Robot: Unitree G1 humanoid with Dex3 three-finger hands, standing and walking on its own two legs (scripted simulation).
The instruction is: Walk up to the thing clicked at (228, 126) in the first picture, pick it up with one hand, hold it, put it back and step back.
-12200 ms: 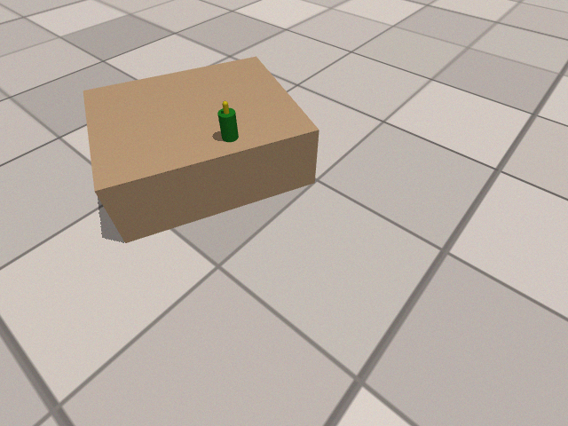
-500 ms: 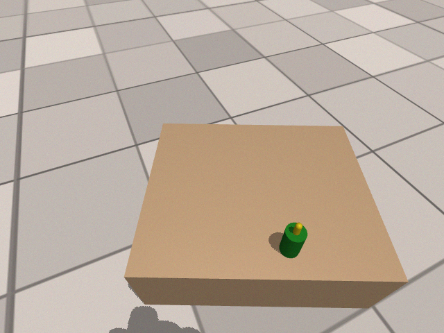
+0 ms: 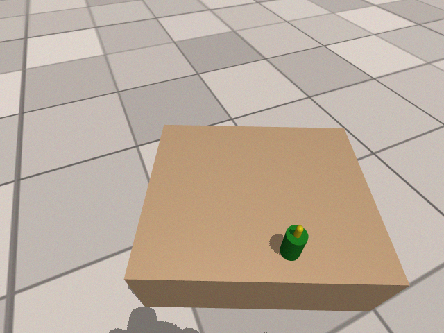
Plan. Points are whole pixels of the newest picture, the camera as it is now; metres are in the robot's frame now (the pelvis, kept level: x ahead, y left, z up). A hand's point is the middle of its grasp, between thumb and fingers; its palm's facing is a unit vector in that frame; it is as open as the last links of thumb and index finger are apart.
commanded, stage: stand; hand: right
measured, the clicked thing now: (294, 239) +0.47 -0.23 -0.37
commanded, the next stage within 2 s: go down in 0.64 s
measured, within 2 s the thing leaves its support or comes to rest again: neither
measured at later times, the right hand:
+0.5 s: hand out of the picture +0.07 -0.25 -0.16, palm faces -0.02 +0.94 -0.34, open 7.4 cm
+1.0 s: hand out of the picture +0.16 -0.26 -0.15, palm faces +0.05 +0.94 -0.33, open 11.5 cm
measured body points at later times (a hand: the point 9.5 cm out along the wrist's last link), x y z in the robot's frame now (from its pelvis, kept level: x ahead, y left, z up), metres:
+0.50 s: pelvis +0.00 +0.00 +0.00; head +0.01 +0.00 +0.45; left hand +0.07 +0.30 -0.13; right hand +0.08 -0.30 -0.13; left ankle -0.01 +0.11 -0.75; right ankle +0.00 -0.13 -0.75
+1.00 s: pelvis -0.01 +0.00 -0.02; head +0.03 +0.00 +0.43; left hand +0.09 +0.27 -0.14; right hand +0.15 -0.31 -0.13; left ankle -0.01 +0.11 -0.75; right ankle +0.00 -0.13 -0.75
